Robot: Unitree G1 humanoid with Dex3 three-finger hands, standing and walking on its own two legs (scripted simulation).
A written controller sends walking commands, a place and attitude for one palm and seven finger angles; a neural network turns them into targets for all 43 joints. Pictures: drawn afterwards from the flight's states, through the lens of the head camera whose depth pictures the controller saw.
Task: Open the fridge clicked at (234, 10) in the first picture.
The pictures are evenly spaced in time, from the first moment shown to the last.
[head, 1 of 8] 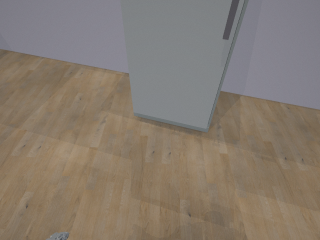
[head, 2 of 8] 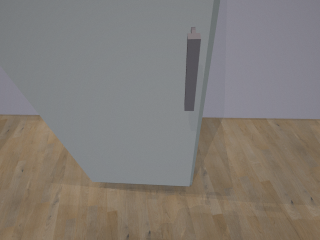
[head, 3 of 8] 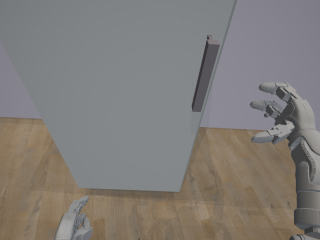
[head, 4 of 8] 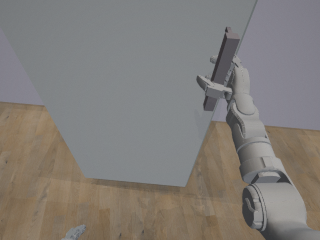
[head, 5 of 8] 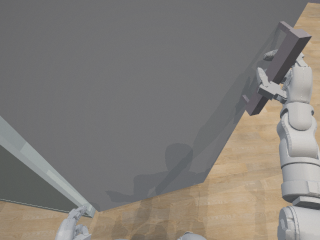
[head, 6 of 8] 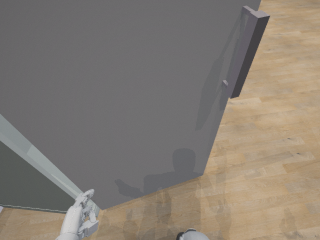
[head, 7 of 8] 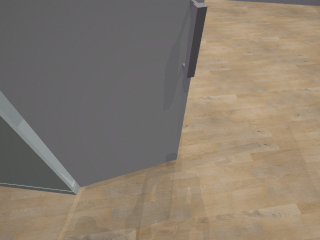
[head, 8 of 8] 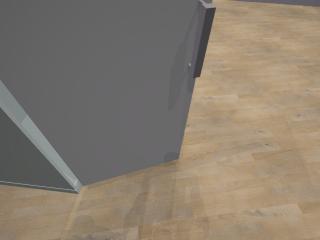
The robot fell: no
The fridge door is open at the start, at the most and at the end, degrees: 0 69 66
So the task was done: yes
